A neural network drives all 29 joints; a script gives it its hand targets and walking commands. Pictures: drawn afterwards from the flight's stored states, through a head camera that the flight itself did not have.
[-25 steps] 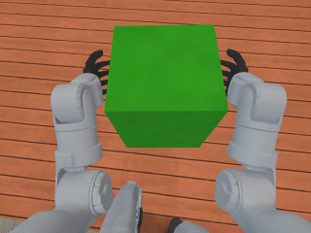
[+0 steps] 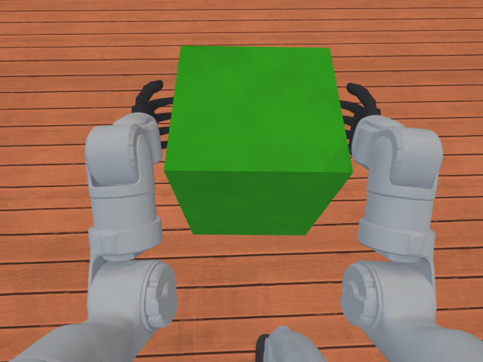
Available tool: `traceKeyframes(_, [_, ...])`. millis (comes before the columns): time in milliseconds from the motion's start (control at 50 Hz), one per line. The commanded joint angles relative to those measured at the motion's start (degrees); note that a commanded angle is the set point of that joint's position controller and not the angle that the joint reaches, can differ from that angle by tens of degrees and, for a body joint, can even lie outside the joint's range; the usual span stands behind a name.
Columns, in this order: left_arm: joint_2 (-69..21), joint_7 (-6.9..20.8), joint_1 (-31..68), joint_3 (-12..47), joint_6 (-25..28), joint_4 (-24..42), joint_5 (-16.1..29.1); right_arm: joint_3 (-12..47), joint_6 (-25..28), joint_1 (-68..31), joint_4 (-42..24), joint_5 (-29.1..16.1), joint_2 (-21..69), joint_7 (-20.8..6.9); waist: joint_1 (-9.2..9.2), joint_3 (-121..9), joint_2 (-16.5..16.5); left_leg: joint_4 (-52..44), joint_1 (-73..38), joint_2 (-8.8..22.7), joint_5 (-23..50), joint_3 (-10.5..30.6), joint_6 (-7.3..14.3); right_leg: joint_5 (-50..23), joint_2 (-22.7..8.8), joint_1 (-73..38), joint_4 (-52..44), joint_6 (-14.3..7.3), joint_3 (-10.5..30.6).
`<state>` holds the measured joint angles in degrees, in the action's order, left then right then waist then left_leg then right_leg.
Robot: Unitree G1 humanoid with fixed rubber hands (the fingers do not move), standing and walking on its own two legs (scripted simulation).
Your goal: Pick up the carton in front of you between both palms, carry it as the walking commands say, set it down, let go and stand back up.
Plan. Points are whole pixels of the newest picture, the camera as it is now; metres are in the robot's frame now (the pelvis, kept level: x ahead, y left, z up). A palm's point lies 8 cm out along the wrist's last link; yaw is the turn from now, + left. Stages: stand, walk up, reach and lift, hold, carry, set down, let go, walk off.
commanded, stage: carry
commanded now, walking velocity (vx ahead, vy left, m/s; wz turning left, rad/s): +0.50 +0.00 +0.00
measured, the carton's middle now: (251, 154) +0.41 -0.03 +0.10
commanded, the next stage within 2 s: none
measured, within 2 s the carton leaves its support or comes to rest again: neither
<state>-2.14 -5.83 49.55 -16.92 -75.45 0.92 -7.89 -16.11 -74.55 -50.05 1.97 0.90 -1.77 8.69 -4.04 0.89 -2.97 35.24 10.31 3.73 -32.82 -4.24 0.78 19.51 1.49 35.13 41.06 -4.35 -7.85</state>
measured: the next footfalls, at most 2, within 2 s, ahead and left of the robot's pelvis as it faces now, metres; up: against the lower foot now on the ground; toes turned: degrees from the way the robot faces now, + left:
left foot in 0.36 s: +0.42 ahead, +0.11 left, +0.08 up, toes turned +10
right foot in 0.68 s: +0.51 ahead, -0.09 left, +0.10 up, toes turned -4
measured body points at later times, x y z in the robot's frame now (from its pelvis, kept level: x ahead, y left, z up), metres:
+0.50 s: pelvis +0.29 +0.02 +0.07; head +0.35 +0.02 +0.51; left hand +0.70 +0.15 +0.20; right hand +0.68 -0.15 +0.20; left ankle +0.35 +0.10 -0.66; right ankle +0.20 -0.09 -0.56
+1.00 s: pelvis +0.46 +0.01 +0.09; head +0.48 +0.01 +0.54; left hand +0.84 +0.18 +0.25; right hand +0.86 -0.12 +0.26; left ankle +0.38 +0.11 -0.64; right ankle +0.47 -0.08 -0.63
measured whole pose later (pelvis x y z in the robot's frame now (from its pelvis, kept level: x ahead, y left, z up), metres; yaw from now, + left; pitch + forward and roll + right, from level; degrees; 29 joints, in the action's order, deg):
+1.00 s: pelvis +0.46 +0.01 +0.09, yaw +1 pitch +4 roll -1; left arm 1.4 -7.0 49.7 -16.0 -76.8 -8.7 -3.9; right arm -16.4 -77.0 -52.1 10.8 5.1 -0.8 7.3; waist 1.8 -2.0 -0.4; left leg 30.8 11.6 1.2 -29.4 -2.3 -0.3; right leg 27.2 0.7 22.3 36.6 -2.4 -6.3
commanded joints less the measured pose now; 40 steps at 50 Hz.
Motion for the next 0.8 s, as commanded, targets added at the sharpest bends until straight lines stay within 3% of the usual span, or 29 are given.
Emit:
traceKeyframes(0, [-49.4,10.0,33.2,33.3,0.3,-7.0,20.6,37.5,-1.7,-44.1,1.3,-25.5,61.3,-17.2,11.18,-39.2,22.8,37.5,29.1,-9.2,0.5,1.8,-0.6,-1.3,-21.7,-55.8,-22.9,-15.6,49.9])
traceKeyframes(20, [-51.5,10.7,36.2,34.5,0.1,-5.1,22.9,36.8,-1.4,-44.7,2.5,-24.3,62.4,-16.9,9.68,-34.0,15.2,46.8,35.4,-5.9,1.3,6.9,1.1,-7.9,-21.4,-54.0,-19.4,-15.6,45.9])
traceKeyframes(40, [-55.2,11.4,39.7,36.4,0.1,-3.1,26.1,35.2,-1.3,-43.6,2.6,-23.1,62.5,-16.5,10.14,-30.9,8.4,50.4,38.8,-4.5,3.6,6.7,1.8,-19.6,-19.7,-50.5,-15.1,-14.7,39.3])
traceKeyframes(60, [-58.0,11.9,43.6,37.8,0.1,-0.8,29.1,33.9,-1.1,-42.7,2.8,-22.0,62.6,-15.8,9.55,-29.6,4.6,49.2,39.8,-3.2,5.5,6.4,2.3,-24.9,-18.3,-48.3,-13.6,-12.0,33.4])
traceKeyframes(100, [-62.1,12.6,49.6,39.4,0.3,2.8,33.8,31.7,-0.7,-41.2,2.0,-19.3,61.8,-14.1,8.20,-30.5,5.1,43.2,37.9,-2.1,8.4,6.2,2.7,-20.2,-16.1,-46.2,-15.4,-8.1,27.0])
traceKeyframes(180, [-62.8,13.1,53.3,39.3,0.2,5.9,37.3,29.7,-0.3,-40.3,-0.8,-15.2,57.8,-11.0,8.35,-29.6,7.6,33.6,38.8,-2.2,6.9,2.5,1.8,-18.5,-16.3,-45.7,-18.7,-9.4,23.0])
traceKeyframes(240, [-60.6,13.1,50.7,38.0,-0.4,3.7,36.6,29.3,-0.9,-38.9,-0.1,-13.1,54.9,-9.8,8.86,-27.2,9.5,16.1,30.3,-2.6,10.3,-0.5,1.4,-20.0,-14.4,-39.9,-20.8,-8.2,15.9])
traceKeyframes(280, [-59.5,13.1,48.4,37.2,-0.8,0.9,35.3,29.7,-1.4,-37.1,1.5,-12.2,53.9,-9.6,8.07,-26.2,11.9,7.0,21.2,-6.0,12.3,-6.0,1.8,-27.7,-13.4,-36.9,-18.9,-6.4,10.8])
traceKeyframes(300, [-59.1,13.2,46.8,36.7,-0.9,-1.3,34.6,30.1,-1.5,-36.9,2.8,-12.4,54.1,-9.8,6.57,-27.3,12.0,3.5,13.5,-8.5,14.5,-8.8,2.6,-39.3,-13.0,-35.1,-14.1,-5.1,7.9])
traceKeyframes(320, [-59.0,13.3,45.9,36.4,-1.0,-2.8,34.1,30.3,-1.4,-35.8,4.5,-12.8,54.6,-10.2,3.40,-30.7,10.6,-1.7,1.3,-10.5,19.1,-10.9,3.7,-49.0,-11.3,-31.9,-5.7,-2.5,3.4])
traceKeyframes(340, [-58.6,13.4,45.2,36.0,-0.9,-4.1,33.2,30.5,-1.3,-35.0,5.4,-13.6,55.1,-10.6,0.12,-35.3,9.1,-3.0,-12.8,-6.3,21.5,-4.9,5.3,-40.7,-10.1,-25.0,2.6,0.7,2.7])
traceKeyframes(360, [-58.8,13.5,46.2,35.3,-1.1,-4.5,32.5,30.6,-0.9,-35.5,5.7,-13.8,54.7,-11.0,-1.62,-44.1,-4.8,-3.4,-29.9,12.3,27.1,22.6,14.3,-17.7,-5.9,-10.2,20.0,5.0,3.1])
traceKeyframes(380, [-58.5,13.7,45.7,34.8,-1.2,-5.4,31.7,31.3,-0.6,-35.7,6.3,-15.0,57.0,-11.5,-2.70,-41.0,-14.9,-11.8,-31.2,16.9,47.3,39.6,20.2,13.4,4.3,1.6,34.1,5.8,5.0])
traceKeyframes(400, [-59.9,13.4,45.4,34.6,-0.9,-6.2,30.9,32.1,-0.7,-38.0,3.3,-17.0,58.5,-12.0,-0.77,-37.4,-8.3,-7.5,-30.0,16.5,58.1,33.0,20.4,13.9,1.4,6.9,42.2,4.1,9.9])
traceKeyframes(420, [-59.3,12.9,44.6,33.6,-0.7,-5.2,29.6,33.9,-0.7,-41.2,0.9,-19.9,62.0,-12.6,-1.47,-35.1,-2.2,-4.8,-28.3,14.7,62.0,27.2,18.2,12.4,-0.1,9.9,42.7,3.4,10.3])
traceKeyframes(440, [-59.1,12.3,44.1,33.1,-0.5,-4.4,28.6,35.3,-0.5,-44.7,-2.4,-22.5,64.1,-13.2,-0.86,-32.8,0.1,-4.7,-26.2,13.0,61.7,22.8,15.0,11.1,-1.7,11.2,39.6,3.0,10.0])
traceKeyframes(480, [-57.4,10.7,42.7,31.8,-0.2,-2.0,26.3,37.4,-0.3,-50.0,-7.8,-26.5,66.9,-13.9,0.55,-33.5,-0.9,-6.4,-24.1,10.9,55.5,18.4,11.6,8.4,-2.7,8.4,31.6,2.8,9.5])
traceKeyframes(560, [-53.5,8.0,40.0,31.1,0.1,2.0,22.2,38.6,-0.6,-51.0,-13.1,-28.4,66.0,-14.3,0.77,-34.3,-3.6,-7.2,-18.6,9.1,56.9,10.2,11.1,9.4,-0.8,-1.0,10.7,3.4,5.4])
traceKeyframes(600, [-51.3,7.4,39.0,31.4,-0.2,2.8,20.8,38.7,-1.0,-48.9,-12.9,-27.8,64.1,-14.4,1.43,-34.6,-7.0,-5.6,-14.0,7.9,54.4,5.5,9.5,4.0,0.7,-9.7,1.0,3.1,2.7])
traceKeyframes(640, [-50.3,7.6,37.7,32.2,-0.6,1.7,20.4,39.0,-1.4,-46.5,-10.6,-26.9,62.2,-14.6,3.26,-35.5,-5.3,-1.3,-7.9,6.3,45.4,1.8,6.9,-7.6,1.8,-23.1,-11.4,2.2,-0.6])
traceKeyframes(660, [-50.3,8.0,37.8,33.1,-0.8,1.0,21.0,39.2,-1.5,-45.6,-9.0,-26.3,61.4,-14.7,4.28,-36.2,-3.2,0.6,-2.2,5.3,39.5,1.7,4.7,-12.2,-1.4,-32.0,-13.9,0.7,2.3])
traceKeyframes(680, [-50.4,8.7,38.1,33.9,-1.2,0.1,22.1,39.2,-1.7,-45.3,-7.0,-25.5,60.0,-14.7,5.12,-38.8,4.1,5.1,5.8,4.7,20.3,2.1,1.9,-30.7,-12.9,-42.8,-12.5,-1.7,14.3])
traceKeyframes(700, [-49.6,9.0,37.9,33.1,-0.9,-3.1,21.0,38.1,-2.5,-45.9,-5.4,-25.3,60.5,-14.8,5.69,-42.8,15.4,5.7,11.3,-0.1,5.6,2.2,-0.7,-46.4,-20.3,-49.3,-9.6,-9.5,24.6])
traceKeyframes(720, [-50.5,9.6,36.7,33.3,-1.0,-4.5,21.8,38.1,-2.8,-47.3,-4.4,-25.1,60.1,-15.0,6.20,-40.9,16.3,5.9,13.2,-1.0,-3.4,3.9,-1.0,-49.1,-20.6,-49.3,-10.5,-10.6,26.3])
traceKeyframes(760, [-53.6,10.7,39.1,34.1,-1.0,-3.9,24.3,37.5,-2.7,-46.2,-0.5,-24.3,62.1,-15.3,6.40,-38.3,10.5,3.4,12.3,-2.0,-0.4,4.2,-1.3,-52.3,-17.7,-48.2,-9.1,-7.8,21.4])
traceKeyframes(780, [-55.2,11.1,41.4,34.7,-0.8,-2.9,25.8,36.7,-2.4,-45.3,0.6,-23.9,63.0,-15.3,5.96,-37.4,9.7,-0.2,10.4,-2.2,3.6,3.8,-1.3,-54.2,-15.9,-46.7,-7.8,-6.0,18.4])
